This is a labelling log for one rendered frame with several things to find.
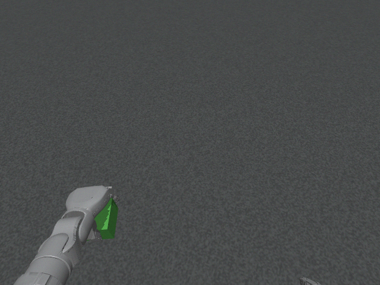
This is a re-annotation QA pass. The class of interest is left robot arm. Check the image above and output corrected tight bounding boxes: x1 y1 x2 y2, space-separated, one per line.
13 207 94 285

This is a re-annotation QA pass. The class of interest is left robot hand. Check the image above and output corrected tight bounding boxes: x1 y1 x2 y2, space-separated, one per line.
65 185 119 242

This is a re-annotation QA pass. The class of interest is small box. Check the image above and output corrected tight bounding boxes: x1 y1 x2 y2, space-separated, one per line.
94 198 118 239

